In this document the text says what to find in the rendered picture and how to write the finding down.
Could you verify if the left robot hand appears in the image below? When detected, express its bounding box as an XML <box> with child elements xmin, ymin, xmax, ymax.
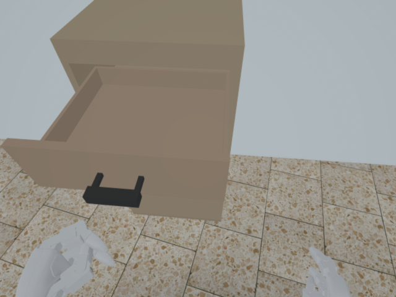
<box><xmin>15</xmin><ymin>220</ymin><xmax>115</xmax><ymax>297</ymax></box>

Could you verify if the handle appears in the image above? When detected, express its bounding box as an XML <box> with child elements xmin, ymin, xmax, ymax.
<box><xmin>82</xmin><ymin>173</ymin><xmax>144</xmax><ymax>208</ymax></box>

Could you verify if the right robot hand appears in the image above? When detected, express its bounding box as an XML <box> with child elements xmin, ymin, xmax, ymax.
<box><xmin>303</xmin><ymin>246</ymin><xmax>351</xmax><ymax>297</ymax></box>

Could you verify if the cabinet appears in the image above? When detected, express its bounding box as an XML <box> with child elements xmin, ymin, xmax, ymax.
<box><xmin>50</xmin><ymin>0</ymin><xmax>245</xmax><ymax>222</ymax></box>

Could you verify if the drawer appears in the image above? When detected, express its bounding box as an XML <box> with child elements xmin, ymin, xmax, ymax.
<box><xmin>1</xmin><ymin>66</ymin><xmax>230</xmax><ymax>202</ymax></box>

